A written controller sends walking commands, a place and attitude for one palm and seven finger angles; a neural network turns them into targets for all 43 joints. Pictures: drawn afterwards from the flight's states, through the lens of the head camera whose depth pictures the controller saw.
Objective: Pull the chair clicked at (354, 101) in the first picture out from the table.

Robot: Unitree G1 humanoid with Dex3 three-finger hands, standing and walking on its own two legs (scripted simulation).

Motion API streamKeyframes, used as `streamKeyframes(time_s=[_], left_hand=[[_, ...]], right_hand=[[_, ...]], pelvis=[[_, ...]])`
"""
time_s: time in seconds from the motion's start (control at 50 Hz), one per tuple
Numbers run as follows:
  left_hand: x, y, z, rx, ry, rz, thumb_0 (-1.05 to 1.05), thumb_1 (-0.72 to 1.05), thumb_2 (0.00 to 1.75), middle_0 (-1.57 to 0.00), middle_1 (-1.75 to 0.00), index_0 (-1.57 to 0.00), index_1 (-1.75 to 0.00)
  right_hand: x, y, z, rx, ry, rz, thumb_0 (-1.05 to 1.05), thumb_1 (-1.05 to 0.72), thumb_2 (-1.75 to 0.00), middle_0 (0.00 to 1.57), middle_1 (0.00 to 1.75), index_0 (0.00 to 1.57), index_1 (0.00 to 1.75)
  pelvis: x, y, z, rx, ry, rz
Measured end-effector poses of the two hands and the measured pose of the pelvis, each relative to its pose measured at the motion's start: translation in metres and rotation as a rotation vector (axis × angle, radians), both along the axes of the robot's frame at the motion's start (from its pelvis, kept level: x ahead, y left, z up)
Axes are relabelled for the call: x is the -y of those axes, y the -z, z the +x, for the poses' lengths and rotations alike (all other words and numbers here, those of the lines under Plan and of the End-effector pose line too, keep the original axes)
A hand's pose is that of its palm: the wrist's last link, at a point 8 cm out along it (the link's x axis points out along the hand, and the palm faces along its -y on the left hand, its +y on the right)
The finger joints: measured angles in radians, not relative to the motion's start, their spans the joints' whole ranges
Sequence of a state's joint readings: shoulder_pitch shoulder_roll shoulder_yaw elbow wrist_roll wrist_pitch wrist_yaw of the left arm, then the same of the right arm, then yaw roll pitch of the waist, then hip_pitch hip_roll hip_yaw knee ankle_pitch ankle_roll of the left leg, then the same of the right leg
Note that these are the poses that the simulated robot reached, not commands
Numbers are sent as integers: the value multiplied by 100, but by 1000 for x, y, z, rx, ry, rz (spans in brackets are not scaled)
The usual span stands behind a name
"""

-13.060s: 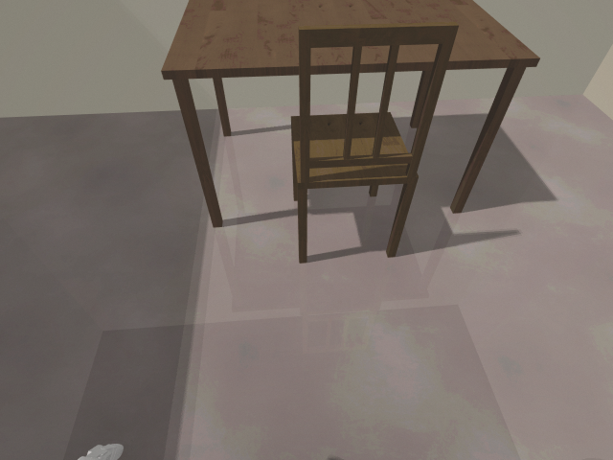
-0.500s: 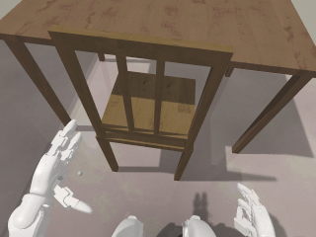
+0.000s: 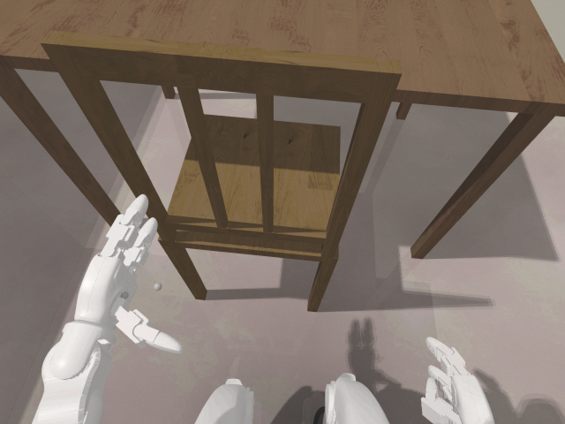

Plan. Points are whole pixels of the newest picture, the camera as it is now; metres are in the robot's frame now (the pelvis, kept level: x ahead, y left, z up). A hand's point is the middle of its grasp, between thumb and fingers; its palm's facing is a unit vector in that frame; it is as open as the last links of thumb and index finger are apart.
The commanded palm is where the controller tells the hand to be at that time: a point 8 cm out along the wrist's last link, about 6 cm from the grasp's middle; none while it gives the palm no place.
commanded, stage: aim the fingers beside a spindle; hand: left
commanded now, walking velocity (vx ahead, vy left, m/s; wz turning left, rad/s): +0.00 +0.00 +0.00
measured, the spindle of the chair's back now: (209, 171) +0.48 +0.14 +0.02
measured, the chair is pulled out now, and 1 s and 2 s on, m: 0.00 0.00 0.00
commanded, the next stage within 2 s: push the fingers through the gap in 1.32 s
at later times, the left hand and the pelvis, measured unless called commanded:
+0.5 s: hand (188, 264) +0.33 +0.15 +0.01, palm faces -0.12 -0.99 -0.04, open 16.9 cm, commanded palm +0.32 +0.20 +0.01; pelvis -0.01 +0.00 -0.01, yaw +0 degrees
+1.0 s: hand (206, 259) +0.34 +0.13 +0.00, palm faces -0.11 -0.99 -0.05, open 16.9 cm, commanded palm +0.32 +0.18 +0.00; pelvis -0.01 +0.00 -0.02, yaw +0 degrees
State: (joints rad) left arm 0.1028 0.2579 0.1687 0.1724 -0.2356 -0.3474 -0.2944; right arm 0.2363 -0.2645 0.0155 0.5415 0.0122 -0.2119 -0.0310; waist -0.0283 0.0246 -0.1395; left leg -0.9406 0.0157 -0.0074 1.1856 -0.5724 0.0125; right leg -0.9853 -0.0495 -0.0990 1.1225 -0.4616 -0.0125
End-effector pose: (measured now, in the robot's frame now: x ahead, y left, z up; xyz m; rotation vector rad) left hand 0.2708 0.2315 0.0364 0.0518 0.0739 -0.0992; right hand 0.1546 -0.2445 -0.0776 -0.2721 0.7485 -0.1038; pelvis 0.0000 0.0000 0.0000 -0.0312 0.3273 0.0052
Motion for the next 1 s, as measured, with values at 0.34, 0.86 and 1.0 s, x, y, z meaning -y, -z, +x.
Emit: streamKeyframes(time_s=[0.34,0.86,1.0], left_hand=[[19,17,29,7,12,-10,-1,-50,30,-6,-8,-6,-8],[47,34,59,22,22,-2,-1,-50,30,-6,-8,-6,-8],[49,33,54,19,15,4,-1,-50,30,-6,-8,-6,-8]], right_hand=[[2,15,-1,-38,-4,5,1,-90,-90,20,30,20,30],[2,39,-24,-162,32,22,1,-90,-90,20,30,20,30],[2,41,-23,-166,29,34,1,-90,-90,20,30,20,30]], pelvis=[[3,10,-5,-28,0,5],[-1,20,-7,-62,9,10],[1,19,-7,-59,10,13]])
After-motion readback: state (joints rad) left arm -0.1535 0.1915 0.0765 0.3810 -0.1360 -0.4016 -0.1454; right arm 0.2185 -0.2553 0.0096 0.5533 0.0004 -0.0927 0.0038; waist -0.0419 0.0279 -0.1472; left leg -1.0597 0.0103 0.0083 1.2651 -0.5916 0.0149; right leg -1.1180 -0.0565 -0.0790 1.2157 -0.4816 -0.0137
